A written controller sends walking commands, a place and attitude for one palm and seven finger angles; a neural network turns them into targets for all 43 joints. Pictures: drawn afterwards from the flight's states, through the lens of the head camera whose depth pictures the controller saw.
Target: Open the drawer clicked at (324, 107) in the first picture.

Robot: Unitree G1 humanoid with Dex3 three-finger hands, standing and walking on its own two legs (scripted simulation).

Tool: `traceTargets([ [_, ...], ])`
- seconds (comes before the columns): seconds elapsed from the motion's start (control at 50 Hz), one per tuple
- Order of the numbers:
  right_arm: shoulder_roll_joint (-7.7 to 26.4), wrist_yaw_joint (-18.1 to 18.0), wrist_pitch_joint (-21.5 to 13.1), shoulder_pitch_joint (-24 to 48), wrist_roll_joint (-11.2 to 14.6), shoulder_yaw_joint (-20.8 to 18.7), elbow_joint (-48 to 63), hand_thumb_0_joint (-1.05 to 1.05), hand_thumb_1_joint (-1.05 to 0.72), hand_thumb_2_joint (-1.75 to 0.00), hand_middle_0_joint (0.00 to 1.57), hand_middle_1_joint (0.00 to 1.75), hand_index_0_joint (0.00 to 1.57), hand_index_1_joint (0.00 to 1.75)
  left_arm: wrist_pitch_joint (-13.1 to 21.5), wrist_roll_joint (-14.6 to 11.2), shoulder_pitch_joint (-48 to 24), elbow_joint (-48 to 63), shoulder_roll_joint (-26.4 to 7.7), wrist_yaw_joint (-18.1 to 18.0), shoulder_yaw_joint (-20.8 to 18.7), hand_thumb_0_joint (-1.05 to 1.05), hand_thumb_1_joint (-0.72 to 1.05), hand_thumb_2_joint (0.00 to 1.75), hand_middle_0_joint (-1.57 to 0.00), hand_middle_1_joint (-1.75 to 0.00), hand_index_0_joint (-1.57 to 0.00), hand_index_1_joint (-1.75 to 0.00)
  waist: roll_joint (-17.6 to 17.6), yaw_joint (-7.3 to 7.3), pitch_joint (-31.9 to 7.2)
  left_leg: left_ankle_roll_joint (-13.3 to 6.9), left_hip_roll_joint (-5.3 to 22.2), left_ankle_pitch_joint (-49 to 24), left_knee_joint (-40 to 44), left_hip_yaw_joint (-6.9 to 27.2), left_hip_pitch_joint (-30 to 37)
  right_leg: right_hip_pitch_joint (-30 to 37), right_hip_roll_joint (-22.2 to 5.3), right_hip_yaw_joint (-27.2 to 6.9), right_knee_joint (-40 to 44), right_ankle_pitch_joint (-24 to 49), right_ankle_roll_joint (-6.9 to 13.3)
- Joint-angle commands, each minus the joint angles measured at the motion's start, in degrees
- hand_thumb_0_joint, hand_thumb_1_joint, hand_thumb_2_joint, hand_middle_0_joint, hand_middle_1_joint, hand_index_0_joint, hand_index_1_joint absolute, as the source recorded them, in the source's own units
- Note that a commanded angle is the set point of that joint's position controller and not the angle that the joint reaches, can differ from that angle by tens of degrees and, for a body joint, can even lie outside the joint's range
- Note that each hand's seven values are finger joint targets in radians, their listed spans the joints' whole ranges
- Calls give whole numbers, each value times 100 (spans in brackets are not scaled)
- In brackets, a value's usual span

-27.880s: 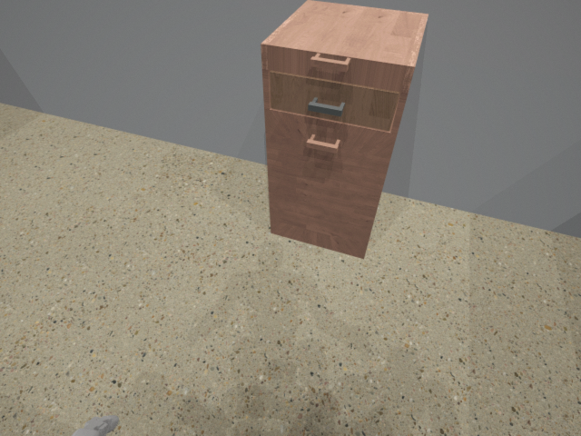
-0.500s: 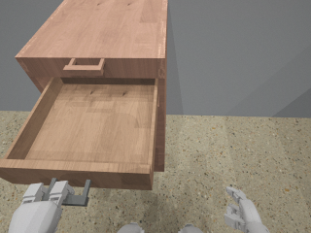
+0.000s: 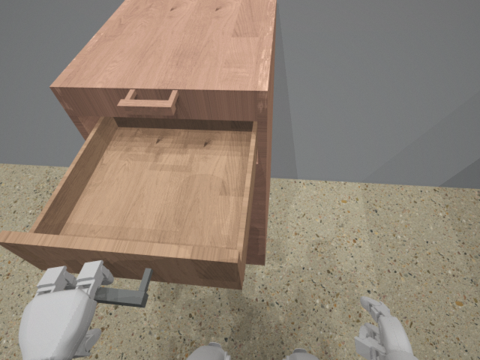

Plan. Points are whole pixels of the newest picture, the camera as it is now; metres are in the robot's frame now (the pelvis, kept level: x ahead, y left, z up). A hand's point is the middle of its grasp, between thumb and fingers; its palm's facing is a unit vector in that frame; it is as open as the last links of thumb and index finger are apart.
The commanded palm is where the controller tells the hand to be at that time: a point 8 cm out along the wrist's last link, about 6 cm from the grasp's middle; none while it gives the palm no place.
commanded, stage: open the thumb to release the handle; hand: left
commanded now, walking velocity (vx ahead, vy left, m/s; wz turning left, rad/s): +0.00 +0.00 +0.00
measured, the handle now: (118, 284) +0.23 +0.23 +0.01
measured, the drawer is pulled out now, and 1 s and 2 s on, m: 0.30 0.30 0.30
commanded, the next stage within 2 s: lift the hand off the handle in 0.12 s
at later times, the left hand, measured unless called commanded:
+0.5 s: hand (91, 318) +0.18 +0.26 -0.01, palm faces +0.01 -0.03 -1.00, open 13.8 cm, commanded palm +0.16 +0.26 +0.04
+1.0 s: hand (73, 307) +0.18 +0.26 +0.05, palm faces +0.00 -0.07 -1.00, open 13.6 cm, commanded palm +0.17 +0.25 +0.11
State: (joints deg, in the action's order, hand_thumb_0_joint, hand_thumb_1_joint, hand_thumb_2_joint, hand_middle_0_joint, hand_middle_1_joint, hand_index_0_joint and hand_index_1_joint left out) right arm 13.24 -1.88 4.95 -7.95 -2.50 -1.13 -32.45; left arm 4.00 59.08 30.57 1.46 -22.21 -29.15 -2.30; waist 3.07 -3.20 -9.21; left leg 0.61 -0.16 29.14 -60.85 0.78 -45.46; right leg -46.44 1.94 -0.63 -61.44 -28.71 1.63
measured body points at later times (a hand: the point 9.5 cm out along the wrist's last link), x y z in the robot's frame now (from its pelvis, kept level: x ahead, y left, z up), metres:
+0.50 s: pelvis +0.00 +0.01 -0.01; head +0.06 -0.01 +0.43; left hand +0.17 +0.26 +0.04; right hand +0.20 -0.22 -0.12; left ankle +0.01 +0.13 -0.66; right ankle +0.01 -0.10 -0.66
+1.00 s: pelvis +0.01 +0.01 +0.02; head +0.03 -0.01 +0.47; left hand +0.18 +0.26 +0.10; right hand +0.21 -0.22 -0.07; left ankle +0.01 +0.13 -0.66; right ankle +0.01 -0.10 -0.66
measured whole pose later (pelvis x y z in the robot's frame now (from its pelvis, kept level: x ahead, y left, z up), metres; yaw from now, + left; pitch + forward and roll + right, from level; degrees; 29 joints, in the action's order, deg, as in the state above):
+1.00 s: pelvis +0.01 +0.01 +0.02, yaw +0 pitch +10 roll +0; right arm 13.9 -0.9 3.9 -9.3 -2.1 -0.6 -29.8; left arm 3.0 57.4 32.7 9.4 -24.4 -23.0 -0.7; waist 3.4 -3.2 -8.1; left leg -0.1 -0.1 27.2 -53.9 1.0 -36.3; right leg -36.5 1.9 -0.6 -53.0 -26.1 1.0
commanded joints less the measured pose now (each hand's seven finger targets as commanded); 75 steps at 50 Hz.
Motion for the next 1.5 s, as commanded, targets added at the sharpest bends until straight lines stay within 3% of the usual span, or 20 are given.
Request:
traceTargets([
  [0.0,629,-132,-315,584,-4,-172,931,0,-90,-90,20,30,20,30,55,-2,-67,813,-1234,-20,-830,0,-50,30,-30,-120,-30,-120,-526,20,-715,-258,-205,-850,880,-157,750,752,-48,-98,1435,1241,59],
  [0.08,591,-103,-369,523,-43,-182,898,0,-90,-90,20,30,20,30,325,28,-119,844,-1136,27,-769,0,-50,30,-30,-120,-30,-120,-82,21,-629,-244,-218,-911,829,-155,874,587,-41,-103,1400,1198,90],
  [0.18,596,-49,-405,492,-82,-224,875,0,-90,-90,20,30,20,30,520,3,-157,850,-1101,-32,-824,0,-50,30,-30,-120,-30,-120,-41,37,-732,-227,-205,-966,742,-123,860,470,-17,-64,1299,1206,108],
  [0.2,565,26,-421,480,-118,-224,856,0,-90,-90,20,30,20,30,462,41,294,278,-436,-8,-241,0,-50,30,-30,-120,-30,-120,-219,113,-476,-213,-189,-916,689,-103,690,226,2,8,1225,1141,121],
  [0.22,582,71,-405,508,-102,-225,838,0,-90,-90,20,30,20,30,535,-5,-15,385,-417,13,-169,0,-50,30,-30,-120,-30,-120,-383,146,-503,-215,-158,-908,615,-76,573,121,-26,15,1151,1118,103],
  [0.3,639,40,-392,524,-177,-272,901,0,-90,-90,20,30,20,30,644,225,-325,947,-1224,-244,-867,0,-50,30,-30,-120,-30,-120,-191,-13,-1096,-214,-200,-1008,455,-94,576,191,-13,-79,939,1252,146],
  [0.32,614,61,-386,542,-215,-268,900,0,-90,-90,20,30,20,30,691,299,-435,1152,-1232,-345,-881,0,-50,30,-30,-120,-30,-120,22,-38,-1304,-193,-222,-1047,389,-121,690,54,-28,-150,862,1213,162],
  [0.38,602,129,-329,492,-194,-299,869,0,-90,-90,20,30,20,30,569,391,-143,981,-952,-485,-681,0,-50,30,-30,-120,-30,-120,146,-34,-1310,-153,-192,-1283,338,-110,760,-74,26,4,719,1331,192],
  [0.46,633,104,-243,500,-126,-308,945,0,-90,-90,20,30,20,30,211,158,-13,1007,-880,-479,-633,0,-50,30,-30,-120,-30,-120,-192,5,-1378,-166,-161,-1431,440,-103,783,233,41,59,799,1661,134],
  [0.5,645,53,-225,516,-77,-285,975,0,-90,-90,20,30,20,30,56,86,-87,975,-966,-439,-701,0,-50,30,-30,-120,-30,-120,-347,49,-1273,-182,-133,-1391,535,-74,773,332,57,75,886,1663,123],
  [0.62,613,-16,-257,514,-34,-175,1084,0,-90,-90,20,30,20,30,-123,-12,-49,1599,-1000,-223,-493,0,-50,30,-30,-120,-30,-120,-93,30,-1195,-215,-120,-1368,905,-120,1245,605,9,118,1226,1409,105],
  [0.74,602,4,-301,507,30,-138,1073,0,-90,-90,20,30,20,30,-142,-110,-37,1518,-969,96,-395,0,-50,30,-30,-120,-30,-120,-217,99,-508,-229,-80,-1125,1223,-82,1295,753,1,138,1573,1196,82],
  [0.8,616,11,-295,533,38,-111,1118,0,-90,-90,20,30,20,30,-134,-125,26,1563,-1189,177,-627,0,-50,30,-30,-120,-30,-120,-183,27,-471,-216,-74,-1105,1373,-78,1385,907,0,119,1690,1107,101],
  [0.84,579,34,-329,525,31,-127,1157,0,-90,-90,20,30,20,30,-85,-151,-19,1789,-1003,243,-431,0,-50,30,-30,-120,-30,-120,76,10,-470,-223,-81,-1153,1434,-103,1554,959,-19,136,1733,1124,106],
  [0.94,591,80,-376,518,26,-142,1170,0,-90,-90,20,30,20,30,0,-250,-128,2192,-1042,376,-425,0,-50,30,-30,-120,-30,-120,201,20,-524,-207,-47,-1386,1566,-79,1857,1091,-27,127,1838,1240,114],
  [1.0,598,111,-392,508,20,-134,1179,0,-90,-90,20,30,20,30,3,-265,-141,2260,-1085,437,-471,0,-50,30,-30,-120,-30,-120,1,48,-476,-197,-18,-1532,1616,-52,1929,1137,-25,108,1909,1344,105],
  [1.2,579,166,-400,531,88,-106,1256,0,-90,-90,20,30,20,30,-99,-424,413,2761,-1274,643,-748,0,-50,30,-30,-120,-30,-120,38,-98,-562,-165,15,-1997,1840,-110,2222,1680,-76,-28,2127,1983,80],
  [1.3,567,145,-340,667,188,-62,1250,0,-90,-90,20,30,20,30,-340,-603,444,2542,-1354,963,-864,0,-50,30,-30,-120,-30,-120,-456,-100,-96,-191,19,-1698,2100,-114,2057,2002,-118,-56,2391,2050,1],
  [1.42,593,102,-389,569,184,-6,1341,0,-90,-90,20,30,20,30,-305,-771,380,3203,-1422,1353,-738,0,-50,30,-30,-120,-30,-120,-75,-154,-327,-224,28,-1970,2267,-154,2527,2248,-178,-53,2604,2173,-45],
  [1.48,620,79,-412,488,158,-21,1340,0,-90,-90,20,30,20,30,-195,-775,426,3385,-1598,1397,-903,0,-50,30,-30,-120,-30,-120,-157,-145,-224,-231,51,-2130,2278,-158,2611,2300,-196,-91,2687,2397,-58],
])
